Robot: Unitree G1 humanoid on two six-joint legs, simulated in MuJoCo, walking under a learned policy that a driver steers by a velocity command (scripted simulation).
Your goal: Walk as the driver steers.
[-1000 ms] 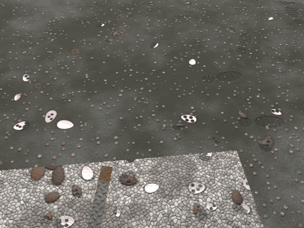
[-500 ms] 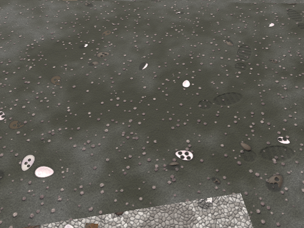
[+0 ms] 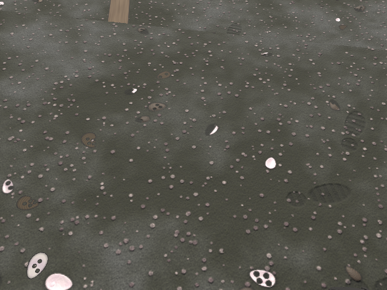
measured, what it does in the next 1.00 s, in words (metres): walks ahead, turning right: right foot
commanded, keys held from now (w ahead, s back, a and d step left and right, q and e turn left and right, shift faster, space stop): w+e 0.74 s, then w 0.26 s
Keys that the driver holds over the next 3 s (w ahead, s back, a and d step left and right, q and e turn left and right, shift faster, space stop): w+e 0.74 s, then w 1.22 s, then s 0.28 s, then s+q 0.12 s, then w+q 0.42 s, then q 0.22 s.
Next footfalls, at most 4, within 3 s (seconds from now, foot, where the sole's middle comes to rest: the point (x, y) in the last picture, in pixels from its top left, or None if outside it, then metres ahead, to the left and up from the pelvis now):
0.58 right None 0.43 -0.15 -0.76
1.06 left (233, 205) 0.79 -0.09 -0.76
1.60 right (319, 178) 0.94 -0.44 -0.76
2.10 left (292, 113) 1.31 -0.37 -0.76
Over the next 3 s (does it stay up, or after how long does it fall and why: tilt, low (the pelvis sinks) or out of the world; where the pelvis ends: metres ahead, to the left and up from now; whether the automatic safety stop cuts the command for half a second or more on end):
stays up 1.20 -0.39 0.02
